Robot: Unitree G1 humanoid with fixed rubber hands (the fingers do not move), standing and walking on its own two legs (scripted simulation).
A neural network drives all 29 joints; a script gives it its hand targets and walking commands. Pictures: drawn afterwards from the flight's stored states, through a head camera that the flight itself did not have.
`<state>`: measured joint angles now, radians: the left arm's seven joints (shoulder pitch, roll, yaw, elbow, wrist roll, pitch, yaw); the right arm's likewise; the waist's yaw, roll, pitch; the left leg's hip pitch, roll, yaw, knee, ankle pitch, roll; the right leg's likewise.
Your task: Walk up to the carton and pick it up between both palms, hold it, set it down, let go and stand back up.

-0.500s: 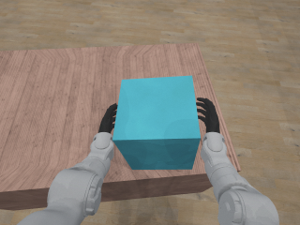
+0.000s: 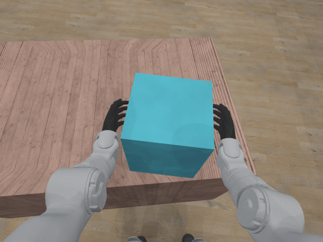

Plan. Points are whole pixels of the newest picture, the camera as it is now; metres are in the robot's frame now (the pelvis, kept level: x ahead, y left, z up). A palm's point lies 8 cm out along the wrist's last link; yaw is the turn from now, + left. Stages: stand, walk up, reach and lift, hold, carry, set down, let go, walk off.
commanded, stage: set down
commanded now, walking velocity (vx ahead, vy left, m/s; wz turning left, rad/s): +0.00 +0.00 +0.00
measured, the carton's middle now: (167, 130) +0.43 -0.01 -0.08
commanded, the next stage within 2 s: none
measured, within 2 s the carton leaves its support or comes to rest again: neither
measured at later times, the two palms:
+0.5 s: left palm (87, 127) +0.40 +0.19 +0.02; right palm (241, 134) +0.36 -0.19 +0.02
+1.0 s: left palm (91, 156) +0.33 +0.18 -0.02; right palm (240, 169) +0.29 -0.18 -0.02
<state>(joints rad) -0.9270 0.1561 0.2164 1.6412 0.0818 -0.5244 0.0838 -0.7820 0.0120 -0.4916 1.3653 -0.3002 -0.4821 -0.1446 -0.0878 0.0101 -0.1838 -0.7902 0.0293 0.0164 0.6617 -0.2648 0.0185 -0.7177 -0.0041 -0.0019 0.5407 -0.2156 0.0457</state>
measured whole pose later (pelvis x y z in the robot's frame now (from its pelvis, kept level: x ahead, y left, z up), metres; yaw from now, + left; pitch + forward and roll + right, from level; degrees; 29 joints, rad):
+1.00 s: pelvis -0.01 -0.03 +0.01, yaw +0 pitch +14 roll -1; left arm -0.41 0.26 0.08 0.97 -0.15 -0.37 -0.14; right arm -0.25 0.02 0.03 0.79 0.07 -0.48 -0.25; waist -0.04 0.02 -0.05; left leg -0.58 0.05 0.03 0.58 -0.24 -0.01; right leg -0.55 0.02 0.01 0.54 -0.23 0.01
